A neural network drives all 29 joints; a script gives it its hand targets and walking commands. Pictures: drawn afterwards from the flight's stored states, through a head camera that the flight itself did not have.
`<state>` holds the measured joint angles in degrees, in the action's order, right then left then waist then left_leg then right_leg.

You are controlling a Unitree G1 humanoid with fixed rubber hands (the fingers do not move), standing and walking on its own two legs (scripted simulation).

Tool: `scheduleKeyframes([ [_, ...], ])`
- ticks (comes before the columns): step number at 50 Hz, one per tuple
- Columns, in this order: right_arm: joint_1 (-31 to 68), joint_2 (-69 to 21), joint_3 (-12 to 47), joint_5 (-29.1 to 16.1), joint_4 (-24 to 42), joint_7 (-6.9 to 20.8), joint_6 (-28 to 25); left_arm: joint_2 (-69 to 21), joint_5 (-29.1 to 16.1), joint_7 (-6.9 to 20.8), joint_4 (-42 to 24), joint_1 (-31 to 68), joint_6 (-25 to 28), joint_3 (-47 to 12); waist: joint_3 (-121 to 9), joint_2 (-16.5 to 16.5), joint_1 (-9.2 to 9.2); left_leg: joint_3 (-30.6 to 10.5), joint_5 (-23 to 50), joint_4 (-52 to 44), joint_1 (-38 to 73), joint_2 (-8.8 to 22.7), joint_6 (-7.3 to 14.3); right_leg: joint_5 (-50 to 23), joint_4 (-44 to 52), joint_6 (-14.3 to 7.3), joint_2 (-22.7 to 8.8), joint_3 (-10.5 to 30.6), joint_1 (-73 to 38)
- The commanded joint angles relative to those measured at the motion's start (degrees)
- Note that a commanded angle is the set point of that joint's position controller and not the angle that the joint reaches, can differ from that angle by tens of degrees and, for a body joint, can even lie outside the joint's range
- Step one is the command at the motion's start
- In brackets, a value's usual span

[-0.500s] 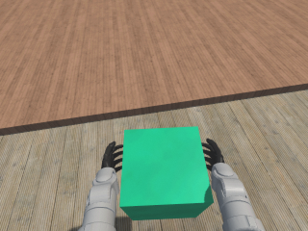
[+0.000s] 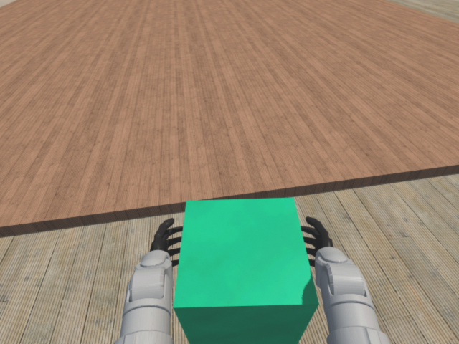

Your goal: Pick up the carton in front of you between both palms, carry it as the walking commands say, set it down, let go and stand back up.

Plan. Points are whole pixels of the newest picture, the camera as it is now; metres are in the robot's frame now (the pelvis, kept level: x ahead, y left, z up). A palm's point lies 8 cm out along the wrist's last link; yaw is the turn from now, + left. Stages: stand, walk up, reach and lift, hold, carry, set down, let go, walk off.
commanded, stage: reach and lift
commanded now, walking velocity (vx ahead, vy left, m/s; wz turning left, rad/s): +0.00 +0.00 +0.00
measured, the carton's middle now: (241, 277) +0.29 +0.00 -0.05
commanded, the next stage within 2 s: hold in 0.76 s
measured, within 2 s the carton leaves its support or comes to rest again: neither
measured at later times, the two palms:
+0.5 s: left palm (160, 250) +0.30 +0.15 +0.04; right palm (323, 247) +0.30 -0.15 +0.03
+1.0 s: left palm (156, 247) +0.30 +0.15 +0.06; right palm (327, 244) +0.29 -0.15 +0.06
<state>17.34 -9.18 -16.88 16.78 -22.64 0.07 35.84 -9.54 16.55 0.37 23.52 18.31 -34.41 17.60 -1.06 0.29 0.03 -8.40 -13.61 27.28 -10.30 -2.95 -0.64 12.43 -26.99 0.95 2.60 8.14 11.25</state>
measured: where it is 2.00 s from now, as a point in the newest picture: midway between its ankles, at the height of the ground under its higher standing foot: outside the picture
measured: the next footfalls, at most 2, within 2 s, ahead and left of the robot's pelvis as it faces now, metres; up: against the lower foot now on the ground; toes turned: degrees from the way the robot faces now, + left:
right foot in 1.92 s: +0.14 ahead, -0.10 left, +0.00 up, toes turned -6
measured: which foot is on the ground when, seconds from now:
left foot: down 0.00-1.00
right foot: down 0.00-1.00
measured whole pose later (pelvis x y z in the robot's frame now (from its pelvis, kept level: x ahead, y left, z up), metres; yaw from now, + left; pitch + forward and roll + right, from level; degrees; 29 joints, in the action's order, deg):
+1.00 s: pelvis +0.01 +0.00 +0.01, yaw +0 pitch -7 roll +0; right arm 14.5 -8.6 -12.3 15.3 -13.1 -0.1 44.1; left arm -8.8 15.3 0.4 13.6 15.2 -42.9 12.9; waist -0.3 0.2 0.2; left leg -7.9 -11.7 20.6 -2.1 -2.1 -0.5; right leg 10.5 -20.4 0.6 2.2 7.7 3.1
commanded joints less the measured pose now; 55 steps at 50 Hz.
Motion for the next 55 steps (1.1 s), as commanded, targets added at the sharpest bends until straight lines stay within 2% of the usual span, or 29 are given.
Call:
scheduleKeyframes([
  [1,34.61,-55.34,32.13,-13.54,0.77,14.57,-2.33,-56.4,-12.59,14.19,1.96,30.73,0.76,-31.47,-13.02,0.03,0.12,4.53,2.19,-5.38,0.67,-1.75,0.13,-1.25,4.14,-0.51,2.24,-4.83,-4.98],
  [10,33.4,-55.16,31.87,-13.32,0.63,14.29,-1.53,-54.93,-12.1,14.26,1.4,30.06,0.0,-31.16,-13.64,-0.38,0.25,5.08,4.13,-6.19,2.1,-2.03,-0.03,-3.47,5.1,-0.02,2.33,-4.68,-6.74],
  [27,25.48,-53.69,34.85,-15.44,8.01,13.41,0.93,-53.42,-13.98,13.73,-5.68,22.18,-2.38,-34.01,-14.18,-0.28,0.13,4.35,14.86,-7.56,6.45,-2.66,-0.62,-14.77,6.85,0.4,2.94,-3.99,-11.18],
  [37,24.72,-52.83,35.35,-15.97,10.25,13.44,2.21,-53.32,-14.63,13.52,-7.97,21.32,-3.75,-34.86,-13.02,0.03,0.09,4.06,15.47,-8.15,7.39,-2.56,-0.78,-14.45,7.42,0.33,3.09,-3.95,-11.3],
  [42,25.39,-53.24,39.39,-18.29,15.33,13.33,3.74,-54.01,-17.04,13.12,-12.97,21.7,-5.37,-38.69,-15.52,0.05,0.08,3.74,18.9,-8.49,9.81,-2.5,-1.04,-16.96,7.82,0.48,3.26,-3.88,-13.13],
  [44,24.48,-51.9,38.65,-17.93,15.38,13.12,5.01,-52.86,-16.67,12.84,-13.08,20.85,-6.66,-37.95,-13.66,0.07,0.15,3.85,17.47,-9.11,9.5,-2.45,-1.07,-15.51,8.4,0.46,3.23,-3.92,-13.06],
  [49,25.23,-50.07,34.74,-15.8,11.82,13.35,6.42,-51.13,-14.65,13.07,-9.47,21.67,-8.08,-34.43,-7.19,0.17,0.14,4.29,8.35,-10.36,6.71,-2.15,-0.62,-7.02,9.41,-0.06,2.85,-4.34,-10.52],
  [55,29.8,-51.85,35.43,-16.27,11.73,13.79,5.95,-52.55,-15.16,13.65,-9.43,26.3,-7.53,-34.84,-9.8,-0.05,0.11,4.53,7.32,-9.5,6.79,-2.07,-0.46,-6.16,8.81,-0.21,2.63,-4.48,-10.85],
])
